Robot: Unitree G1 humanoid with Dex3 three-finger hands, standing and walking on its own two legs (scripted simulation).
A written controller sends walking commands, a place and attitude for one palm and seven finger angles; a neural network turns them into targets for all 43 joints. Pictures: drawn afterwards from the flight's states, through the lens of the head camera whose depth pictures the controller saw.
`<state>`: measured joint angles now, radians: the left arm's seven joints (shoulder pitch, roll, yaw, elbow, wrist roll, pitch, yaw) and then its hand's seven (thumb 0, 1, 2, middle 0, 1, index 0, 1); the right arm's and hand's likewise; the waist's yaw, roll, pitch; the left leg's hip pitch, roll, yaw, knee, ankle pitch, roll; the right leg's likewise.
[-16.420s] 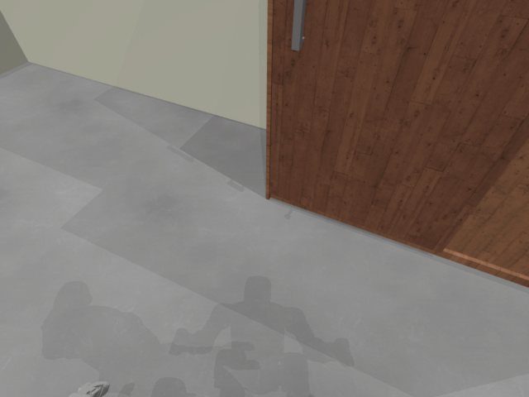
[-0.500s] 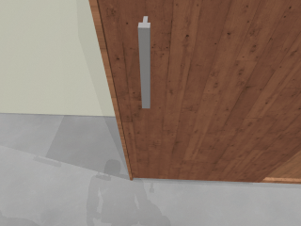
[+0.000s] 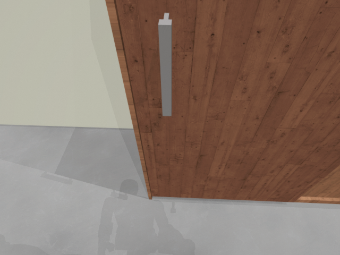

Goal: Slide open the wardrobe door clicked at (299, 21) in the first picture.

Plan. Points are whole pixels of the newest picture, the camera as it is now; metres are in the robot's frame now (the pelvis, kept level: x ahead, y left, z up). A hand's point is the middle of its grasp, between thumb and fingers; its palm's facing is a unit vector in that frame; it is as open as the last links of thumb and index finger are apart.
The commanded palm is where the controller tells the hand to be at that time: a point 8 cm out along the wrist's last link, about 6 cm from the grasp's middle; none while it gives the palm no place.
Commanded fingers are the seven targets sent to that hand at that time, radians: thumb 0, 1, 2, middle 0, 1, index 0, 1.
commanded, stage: look again from close up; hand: left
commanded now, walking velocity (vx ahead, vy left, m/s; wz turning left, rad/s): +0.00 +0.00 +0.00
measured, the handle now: (166, 70) +0.50 +0.04 +0.18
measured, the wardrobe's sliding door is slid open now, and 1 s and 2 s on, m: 0.00 0.00 0.00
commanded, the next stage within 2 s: shuffle to correct the standing spot in 0.34 s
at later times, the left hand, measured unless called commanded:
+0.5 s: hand out of the picture +0.03 +0.17 -0.17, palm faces +0.02 -0.98 -0.21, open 7.4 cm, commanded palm none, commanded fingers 0.00 0.90 0.90 -0.20 -0.30 -0.20 -0.30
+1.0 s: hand out of the picture +0.00 +0.11 -0.19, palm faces +0.07 -0.99 -0.15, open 7.4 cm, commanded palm none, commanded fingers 0.00 0.90 0.90 -0.20 -0.30 -0.20 -0.30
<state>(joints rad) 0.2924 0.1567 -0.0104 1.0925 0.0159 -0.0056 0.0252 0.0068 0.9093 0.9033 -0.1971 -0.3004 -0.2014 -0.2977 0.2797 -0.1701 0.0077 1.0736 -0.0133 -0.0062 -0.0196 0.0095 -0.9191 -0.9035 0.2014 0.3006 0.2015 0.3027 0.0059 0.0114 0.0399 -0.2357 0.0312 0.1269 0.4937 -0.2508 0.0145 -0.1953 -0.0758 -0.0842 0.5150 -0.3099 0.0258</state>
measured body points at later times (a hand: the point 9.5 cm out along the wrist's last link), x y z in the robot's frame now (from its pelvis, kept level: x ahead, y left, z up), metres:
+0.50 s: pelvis +0.02 -0.01 +0.00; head +0.04 -0.02 +0.45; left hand +0.03 +0.22 -0.15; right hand +0.04 -0.24 -0.16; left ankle +0.01 +0.11 -0.74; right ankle -0.02 -0.13 -0.74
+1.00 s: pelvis +0.03 -0.06 -0.01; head +0.08 -0.03 +0.44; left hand +0.00 +0.16 -0.18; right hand +0.08 -0.29 -0.16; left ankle +0.01 +0.03 -0.72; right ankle -0.02 -0.13 -0.74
